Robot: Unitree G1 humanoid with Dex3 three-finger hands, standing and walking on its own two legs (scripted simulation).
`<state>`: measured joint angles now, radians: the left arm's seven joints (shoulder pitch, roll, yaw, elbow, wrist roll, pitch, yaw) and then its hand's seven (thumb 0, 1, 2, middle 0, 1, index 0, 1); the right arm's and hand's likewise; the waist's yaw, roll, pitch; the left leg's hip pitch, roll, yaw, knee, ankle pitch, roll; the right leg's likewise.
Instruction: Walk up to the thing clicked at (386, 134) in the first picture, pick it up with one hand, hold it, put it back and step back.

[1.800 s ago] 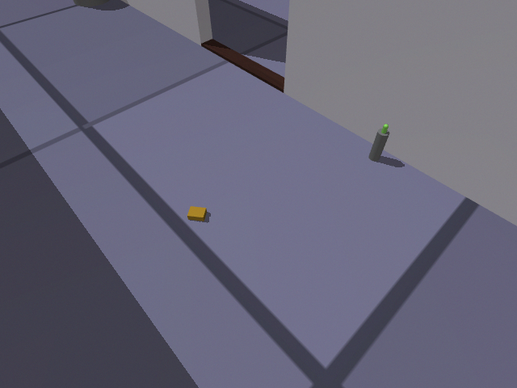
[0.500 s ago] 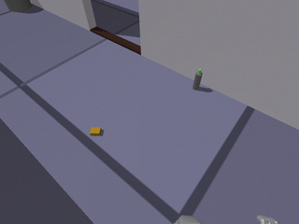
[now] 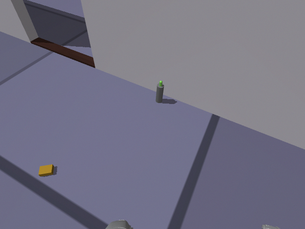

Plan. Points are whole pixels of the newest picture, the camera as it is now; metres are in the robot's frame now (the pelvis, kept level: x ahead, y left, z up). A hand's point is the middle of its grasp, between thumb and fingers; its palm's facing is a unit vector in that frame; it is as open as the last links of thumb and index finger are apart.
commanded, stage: walk up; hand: left
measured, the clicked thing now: (159, 91) +1.24 -0.05 -0.64
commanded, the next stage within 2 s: none
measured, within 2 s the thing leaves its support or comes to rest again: neither
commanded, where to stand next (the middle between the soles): +0.88 -0.17 m, yaw -13 degrees
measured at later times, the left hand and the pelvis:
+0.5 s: hand (112, 132) +0.44 +0.17 -0.11, palm faces -0.26 -0.89 -0.39, open 7.4 cm; pelvis +0.23 -0.06 -0.01, yaw -10 degrees
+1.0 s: hand (110, 119) +0.53 +0.20 -0.15, palm faces -0.29 -0.89 -0.35, open 7.4 cm; pelvis +0.44 -0.07 +0.00, yaw -15 degrees
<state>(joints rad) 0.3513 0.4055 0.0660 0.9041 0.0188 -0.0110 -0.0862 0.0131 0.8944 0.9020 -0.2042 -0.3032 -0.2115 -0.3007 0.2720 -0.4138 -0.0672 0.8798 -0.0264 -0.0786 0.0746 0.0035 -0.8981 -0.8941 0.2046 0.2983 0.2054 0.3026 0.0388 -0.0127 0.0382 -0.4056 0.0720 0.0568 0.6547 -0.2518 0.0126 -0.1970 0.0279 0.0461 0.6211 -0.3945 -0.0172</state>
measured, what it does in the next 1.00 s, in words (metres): walks ahead, turning right: right foot, then left foot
